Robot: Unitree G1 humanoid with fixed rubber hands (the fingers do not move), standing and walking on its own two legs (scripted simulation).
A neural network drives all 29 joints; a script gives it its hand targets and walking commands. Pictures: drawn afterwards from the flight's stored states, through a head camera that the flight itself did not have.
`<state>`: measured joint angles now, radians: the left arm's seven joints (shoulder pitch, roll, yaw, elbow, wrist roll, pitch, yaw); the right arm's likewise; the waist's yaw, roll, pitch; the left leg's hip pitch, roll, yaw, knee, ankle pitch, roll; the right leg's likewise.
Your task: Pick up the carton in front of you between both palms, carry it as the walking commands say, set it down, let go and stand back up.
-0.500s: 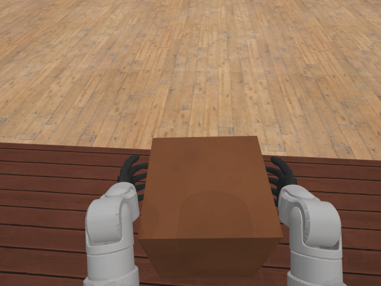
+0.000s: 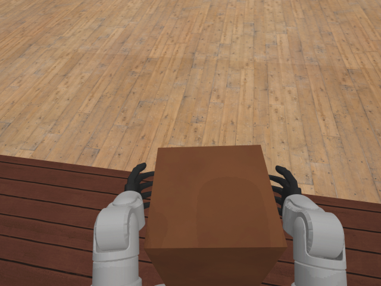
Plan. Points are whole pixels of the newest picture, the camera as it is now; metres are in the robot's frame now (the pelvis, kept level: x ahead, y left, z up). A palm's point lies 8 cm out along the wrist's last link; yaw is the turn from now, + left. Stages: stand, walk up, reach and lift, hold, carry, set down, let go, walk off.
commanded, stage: carry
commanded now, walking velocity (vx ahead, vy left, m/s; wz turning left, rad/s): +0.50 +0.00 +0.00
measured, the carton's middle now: (210, 219) +0.26 +0.00 -0.02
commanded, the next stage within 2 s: none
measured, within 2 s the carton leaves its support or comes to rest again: neither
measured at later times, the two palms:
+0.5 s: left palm (151, 64) +0.67 +0.18 +0.10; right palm (256, 69) +0.63 -0.12 +0.10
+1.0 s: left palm (170, 18) +1.03 +0.16 +0.07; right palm (246, 16) +1.04 -0.14 +0.07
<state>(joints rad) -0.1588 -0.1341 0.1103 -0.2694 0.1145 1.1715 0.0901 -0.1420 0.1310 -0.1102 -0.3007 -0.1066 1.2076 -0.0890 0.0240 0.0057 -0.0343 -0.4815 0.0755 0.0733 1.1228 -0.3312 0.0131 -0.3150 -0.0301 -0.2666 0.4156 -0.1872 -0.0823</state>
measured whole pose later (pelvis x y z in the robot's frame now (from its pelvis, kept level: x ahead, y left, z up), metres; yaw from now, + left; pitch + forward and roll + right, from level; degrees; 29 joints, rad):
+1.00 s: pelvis +0.66 -0.01 -0.01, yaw -1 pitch +7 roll +1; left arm -0.70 -0.03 0.26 -0.03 0.03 1.19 0.15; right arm -0.69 0.05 -0.26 -0.07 -0.08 1.25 -0.13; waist 0.08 -0.01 0.15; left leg -0.64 0.02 -0.01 1.02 -0.40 0.04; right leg -0.36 0.02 -0.14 0.54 -0.30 -0.11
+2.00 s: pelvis +1.35 +0.03 -0.09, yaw +0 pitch +6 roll +2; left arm -0.59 -0.04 0.24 -0.04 0.03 1.16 0.14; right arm -0.57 0.08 -0.22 -0.07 -0.08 1.19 -0.13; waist 0.07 -0.04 0.00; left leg -0.61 0.04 0.03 0.87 -0.34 -0.03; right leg -0.25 0.00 -0.11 0.35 -0.22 -0.09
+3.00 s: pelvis +1.96 +0.04 -0.09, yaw +0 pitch +4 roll +0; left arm -0.18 -0.14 0.12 -0.34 0.10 1.20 0.08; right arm -0.17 0.13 -0.11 -0.37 -0.11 1.24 -0.10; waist 0.01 0.02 -0.09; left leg -0.59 0.10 0.12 0.61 -0.09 -0.02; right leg -0.09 -0.05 -0.23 0.30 -0.26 -0.01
